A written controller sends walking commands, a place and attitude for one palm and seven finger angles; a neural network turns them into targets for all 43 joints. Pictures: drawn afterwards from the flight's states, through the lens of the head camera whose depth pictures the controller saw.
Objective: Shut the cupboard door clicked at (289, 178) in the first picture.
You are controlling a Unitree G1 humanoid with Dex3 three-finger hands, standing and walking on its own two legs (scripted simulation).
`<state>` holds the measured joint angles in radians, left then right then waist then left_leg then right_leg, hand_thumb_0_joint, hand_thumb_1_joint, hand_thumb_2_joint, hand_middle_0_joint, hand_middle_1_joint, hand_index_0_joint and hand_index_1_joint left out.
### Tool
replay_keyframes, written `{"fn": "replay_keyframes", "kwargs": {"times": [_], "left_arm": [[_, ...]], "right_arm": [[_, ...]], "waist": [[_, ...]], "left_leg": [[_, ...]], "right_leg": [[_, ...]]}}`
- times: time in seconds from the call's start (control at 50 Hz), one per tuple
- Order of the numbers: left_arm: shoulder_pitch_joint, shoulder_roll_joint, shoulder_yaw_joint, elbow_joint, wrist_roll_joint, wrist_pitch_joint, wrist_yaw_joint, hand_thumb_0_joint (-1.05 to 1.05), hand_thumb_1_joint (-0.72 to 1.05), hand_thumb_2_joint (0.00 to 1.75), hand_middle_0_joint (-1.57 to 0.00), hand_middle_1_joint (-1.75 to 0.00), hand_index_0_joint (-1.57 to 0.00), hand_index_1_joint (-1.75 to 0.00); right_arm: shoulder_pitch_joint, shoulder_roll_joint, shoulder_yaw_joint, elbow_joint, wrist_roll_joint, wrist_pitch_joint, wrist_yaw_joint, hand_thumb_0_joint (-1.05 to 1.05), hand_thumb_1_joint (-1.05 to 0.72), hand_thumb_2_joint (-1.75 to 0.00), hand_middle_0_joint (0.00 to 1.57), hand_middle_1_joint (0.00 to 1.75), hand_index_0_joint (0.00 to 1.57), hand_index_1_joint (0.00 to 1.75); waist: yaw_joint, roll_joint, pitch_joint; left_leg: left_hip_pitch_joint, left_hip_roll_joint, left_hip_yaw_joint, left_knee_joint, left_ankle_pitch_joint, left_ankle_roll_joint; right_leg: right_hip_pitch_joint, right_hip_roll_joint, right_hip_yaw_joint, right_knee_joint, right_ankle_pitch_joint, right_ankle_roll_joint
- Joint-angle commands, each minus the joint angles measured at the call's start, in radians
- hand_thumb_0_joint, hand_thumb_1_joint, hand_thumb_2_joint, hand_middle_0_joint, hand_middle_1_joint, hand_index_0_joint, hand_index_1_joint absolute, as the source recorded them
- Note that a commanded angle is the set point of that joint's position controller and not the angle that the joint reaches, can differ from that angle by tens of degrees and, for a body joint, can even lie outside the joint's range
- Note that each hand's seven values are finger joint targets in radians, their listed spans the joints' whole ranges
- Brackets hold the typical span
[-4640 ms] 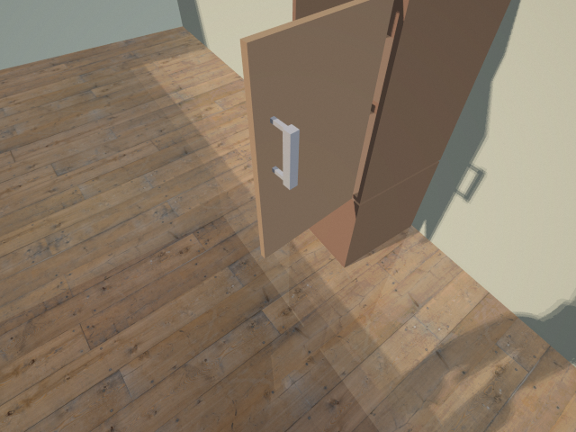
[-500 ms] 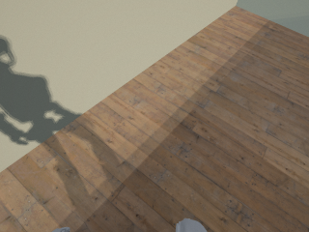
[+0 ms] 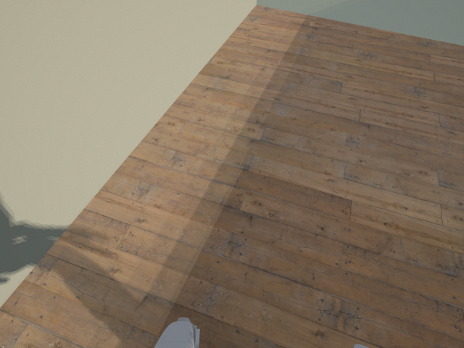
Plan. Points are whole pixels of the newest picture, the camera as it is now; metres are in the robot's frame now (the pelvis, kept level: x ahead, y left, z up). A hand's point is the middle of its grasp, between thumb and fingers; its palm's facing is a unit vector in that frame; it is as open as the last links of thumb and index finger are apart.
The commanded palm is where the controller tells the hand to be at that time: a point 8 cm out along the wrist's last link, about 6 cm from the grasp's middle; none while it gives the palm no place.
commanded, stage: walk around to get in front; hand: left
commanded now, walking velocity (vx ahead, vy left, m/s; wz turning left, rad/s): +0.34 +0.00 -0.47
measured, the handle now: out of the picture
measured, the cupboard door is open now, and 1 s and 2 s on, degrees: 96 96 96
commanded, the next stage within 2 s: walk to a spot facing it in 0.84 s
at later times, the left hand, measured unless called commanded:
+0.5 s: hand (178, 223) +0.40 +0.17 -0.16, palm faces -0.32 -0.93 -0.18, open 7.4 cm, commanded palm none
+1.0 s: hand (227, 187) +0.52 +0.05 -0.17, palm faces -0.35 -0.91 -0.22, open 7.2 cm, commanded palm none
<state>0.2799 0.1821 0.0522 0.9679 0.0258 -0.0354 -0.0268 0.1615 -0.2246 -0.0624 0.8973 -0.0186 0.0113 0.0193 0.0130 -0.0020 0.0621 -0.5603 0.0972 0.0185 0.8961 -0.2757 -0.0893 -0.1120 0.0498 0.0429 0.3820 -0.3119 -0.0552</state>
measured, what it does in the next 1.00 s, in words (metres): walks ahead, turning right: left foot, then right foot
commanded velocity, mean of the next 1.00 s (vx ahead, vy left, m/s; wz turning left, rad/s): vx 0.31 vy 0.00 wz -0.27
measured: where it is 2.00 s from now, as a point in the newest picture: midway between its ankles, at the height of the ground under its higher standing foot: (290, 249)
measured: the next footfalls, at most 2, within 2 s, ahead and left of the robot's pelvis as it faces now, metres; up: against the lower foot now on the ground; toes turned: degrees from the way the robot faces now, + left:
left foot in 0.12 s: +0.18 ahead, +0.14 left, +0.00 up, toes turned +0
right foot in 0.64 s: +0.37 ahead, -0.15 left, +0.00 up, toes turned -28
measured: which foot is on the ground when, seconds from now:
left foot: up 0.00-0.10, down 0.12-0.64, up 0.66-1.00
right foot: down 0.00-0.14, up 0.16-0.62, down 0.64-1.00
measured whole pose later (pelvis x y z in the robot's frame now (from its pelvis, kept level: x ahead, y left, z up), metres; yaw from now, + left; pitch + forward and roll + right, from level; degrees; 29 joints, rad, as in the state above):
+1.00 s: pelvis +0.44 -0.12 +0.00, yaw -25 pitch +2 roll +0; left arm 0.33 0.18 0.05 1.08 0.01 -0.09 0.01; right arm 0.14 -0.17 -0.05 0.99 -0.01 -0.02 0.01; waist 0.01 0.01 0.03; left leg -0.62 0.12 0.05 0.91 -0.19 -0.05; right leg -0.03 0.09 -0.07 0.31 -0.31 -0.10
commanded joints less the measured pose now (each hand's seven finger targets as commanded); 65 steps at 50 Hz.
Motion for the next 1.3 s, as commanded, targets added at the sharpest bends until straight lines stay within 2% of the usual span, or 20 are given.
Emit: {"fn": "replay_keyframes", "kwargs": {"times": [0.0,0.08,0.12,0.14,0.2,0.28,0.5,0.58,0.6,0.62,0.64,0.68,0.76,0.98,1.08,1.12,1.14,1.16,1.2,1.28], "left_arm": [[0.061,0.205,0.059,-0.037,-0.003,-0.025,0.022,0.00,0.90,0.90,-0.20,-0.30,-0.20,-0.30],[-0.014,0.193,0.063,-0.046,-0.014,-0.024,0.022,0.00,0.90,0.90,-0.20,-0.30,-0.20,-0.30],[0.029,0.089,0.038,-0.078,-0.031,-0.029,0.005,0.00,0.90,0.90,-0.20,-0.30,-0.20,-0.30],[-0.028,0.126,0.039,-0.089,-0.019,-0.028,0.006,0.00,0.90,0.90,-0.20,-0.30,-0.20,-0.30],[-0.076,0.097,0.049,-0.068,0.005,-0.007,-0.018,0.00,0.90,0.90,-0.20,-0.30,-0.20,-0.30],[-0.046,0.039,0.033,-0.063,0.007,0.025,-0.029,0.00,0.90,0.90,-0.20,-0.30,-0.20,-0.30],[-0.301,0.027,0.008,-0.132,0.003,0.023,-0.032,0.00,0.90,0.90,-0.20,-0.30,-0.20,-0.30],[0.032,0.107,0.035,-0.039,0.005,0.003,-0.014,0.00,0.90,0.90,-0.20,-0.30,-0.20,-0.30],[0.175,0.205,0.061,0.004,0.009,-0.008,-0.003,0.00,0.90,0.90,-0.20,-0.30,-0.20,-0.30],[0.247,0.306,0.084,0.018,-0.004,-0.014,0.013,0.00,0.90,0.90,-0.20,-0.30,-0.20,-0.30],[0.190,0.318,0.082,0.002,-0.026,-0.006,0.029,0.00,0.90,0.90,-0.20,-0.30,-0.20,-0.30],[0.040,0.210,0.051,-0.022,-0.028,-0.009,0.035,0.00,0.90,0.90,-0.20,-0.30,-0.20,-0.30],[-0.031,0.120,0.019,-0.007,-0.016,-0.045,0.030,0.00,0.90,0.90,-0.20,-0.30,-0.20,-0.30],[0.153,0.075,-0.007,0.109,-0.013,-0.071,0.048,0.00,0.90,0.90,-0.20,-0.30,-0.20,-0.30],[0.123,0.127,-0.008,0.121,-0.013,-0.061,0.064,0.00,0.90,0.90,-0.20,-0.30,-0.20,-0.30],[0.120,0.130,-0.006,0.098,-0.029,-0.049,0.063,0.00,0.90,0.90,-0.20,-0.30,-0.20,-0.30],[0.158,0.075,-0.015,0.070,-0.052,-0.046,0.062,0.00,0.90,0.90,-0.20,-0.30,-0.20,-0.30],[0.116,0.081,-0.011,0.036,-0.038,-0.032,0.073,0.00,0.90,0.90,-0.20,-0.30,-0.20,-0.30],[0.033,0.072,0.003,0.014,-0.014,-0.008,0.064,0.00,0.90,0.90,-0.20,-0.30,-0.20,-0.30],[0.084,0.043,0.021,0.026,-0.003,0.032,0.049,0.00,0.90,0.90,-0.20,-0.30,-0.20,-0.30]], "right_arm": [[-0.127,-0.066,-0.007,-0.126,0.001,-0.055,-0.008,0.00,-0.90,-0.90,0.20,0.30,0.20,0.30],[0.115,-0.115,-0.019,-0.042,-0.004,-0.078,-0.034,0.00,-0.90,-0.90,0.20,0.30,0.20,0.30],[0.377,-0.307,-0.056,0.013,-0.028,-0.086,-0.050,0.00,-0.90,-0.90,0.20,0.30,0.20,0.30],[0.352,-0.275,-0.044,0.002,-0.021,-0.071,-0.051,0.00,-0.90,-0.90,0.20,0.30,0.20,0.30],[0.167,-0.122,-0.002,-0.028,-0.018,-0.083,-0.046,0.00,-0.90,-0.90,0.20,0.30,0.20,0.30],[0.203,-0.087,0.008,0.015,-0.011,-0.103,-0.051,0.00,-0.90,-0.90,0.20,0.30,0.20,0.30],[0.359,-0.103,0.012,0.110,-0.020,-0.086,-0.045,0.00,-0.90,-0.90,0.20,0.30,0.20,0.30],[0.270,-0.157,0.006,0.099,-0.008,-0.081,-0.044,0.00,-0.90,-0.90,0.20,0.30,0.20,0.30],[0.273,-0.124,0.011,0.086,0.009,-0.082,-0.030,0.00,-0.90,-0.90,0.20,0.30,0.20,0.30],[0.314,-0.055,0.019,0.058,0.023,-0.081,-0.033,0.00,-0.90,-0.90,0.20,0.30,0.20,0.30],[0.230,-0.094,0.010,0.035,0.023,-0.071,-0.034,0.00,-0.90,-0.90,0.20,0.30,0.20,0.30],[0.162,-0.054,0.003,0.043,0.012,-0.067,-0.032,0.00,-0.90,-0.90,0.20,0.30,0.20,0.30],[0.276,0.009,0.009,0.110,-0.008,-0.031,-0.025,0.00,-0.90,-0.90,0.20,0.30,0.20,0.30],[-0.054,0.019,0.021,0.043,0.009,-0.043,-0.008,0.00,-0.90,-0.90,0.20,0.30,0.20,0.30],[0.077,-0.016,0.023,0.101,0.005,-0.049,-0.022,0.00,-0.90,-0.90,0.20,0.30,0.20,0.30],[0.259,-0.113,0.001,0.138,-0.015,-0.049,-0.030,0.00,-0.90,-0.90,0.20,0.30,0.20,0.30],[0.332,-0.192,-0.015,0.135,-0.016,-0.049,-0.035,0.00,-0.90,-0.90,0.20,0.30,0.20,0.30],[0.308,-0.189,-0.008,0.137,0.005,-0.033,-0.041,0.00,-0.90,-0.90,0.20,0.30,0.20,0.30],[0.183,-0.139,-0.001,0.095,0.006,-0.039,-0.055,0.00,-0.90,-0.90,0.20,0.30,0.20,0.30],[0.112,-0.108,0.009,0.072,0.006,-0.051,-0.057,0.00,-0.90,-0.90,0.20,0.30,0.20,0.30]], "waist": [[0.041,-0.127,-0.038],[-0.091,-0.070,-0.118],[-0.162,0.369,-0.311],[-0.160,0.237,-0.236],[-0.059,0.142,0.023],[-0.021,0.151,-0.046],[-0.066,0.132,0.042],[0.112,0.120,-0.121],[0.174,-0.041,-0.229],[0.156,-0.273,-0.367],[0.139,-0.169,-0.288],[0.058,-0.044,-0.084],[-0.058,-0.063,-0.043],[0.003,-0.099,0.004],[-0.079,-0.115,-0.041],[-0.151,-0.022,-0.184],[-0.142,0.237,-0.317],[-0.113,0.138,-0.294],[-0.063,0.096,-0.081],[0.016,0.079,-0.120]], "left_leg": [[-0.053,-0.037,0.030,-0.160,-0.027,0.011],[0.469,-0.079,0.067,-0.445,0.102,0.052],[0.851,0.424,-0.511,-0.569,0.064,0.229],[0.759,0.451,-0.542,-0.597,0.047,0.280],[0.401,0.318,-0.255,-0.685,0.006,0.186],[0.484,0.235,0.031,-0.651,0.361,0.158],[0.578,0.244,0.218,-0.612,0.682,0.161],[0.488,0.217,0.274,-0.193,0.931,0.111],[0.247,0.137,0.289,0.090,0.587,0.075],[-0.056,-0.055,0.210,0.456,-0.317,0.018],[-0.113,-0.013,0.034,0.546,-0.298,0.050],[-0.114,0.064,-0.006,0.488,-0.106,0.049],[0.056,0.068,0.015,0.256,-0.008,0.037],[-0.096,-0.018,0.073,-0.096,0.098,0.055],[0.191,-0.151,0.145,-0.292,0.141,0.123],[0.551,0.000,-0.021,-0.337,0.660,0.210],[0.765,0.300,-0.393,-0.330,1.183,0.377],[0.644,0.336,-0.428,-0.413,1.158,0.427],[0.390,0.265,-0.369,-0.524,0.755,0.362],[0.319,0.133,-0.179,-0.542,0.730,0.245]], "right_leg": [[0.137,-0.254,0.245,-0.063,0.418,-0.142],[-0.102,-0.160,0.177,0.190,0.544,-0.066],[-0.499,0.034,-0.025,0.798,-0.256,0.028],[-0.546,-0.041,0.043,0.932,-0.247,0.015],[-0.554,-0.139,0.005,0.986,-0.020,0.042],[-0.564,-0.144,-0.046,0.886,0.070,0.064],[-0.482,-0.095,-0.187,0.357,0.132,0.009],[0.007,-0.015,-0.213,0.215,0.116,-0.062],[0.313,-0.169,-0.028,0.161,0.128,-0.114],[0.515,-0.472,0.517,0.038,0.262,-0.235],[0.391,-0.497,0.552,-0.069,0.226,-0.248],[0.110,-0.413,0.332,-0.103,0.240,-0.184],[-0.128,-0.272,0.066,-0.152,0.379,-0.118],[0.176,-0.257,-0.018,-0.092,0.961,-0.054],[0.181,-0.255,-0.126,0.150,1.279,0.004],[-0.041,-0.186,-0.181,0.524,0.882,0.066],[-0.298,-0.052,-0.155,0.884,-0.102,0.091],[-0.315,-0.053,-0.024,0.984,-0.294,0.074],[-0.410,-0.103,-0.004,0.993,-0.176,0.098],[-0.375,-0.120,-0.020,0.880,-0.028,0.134]]}}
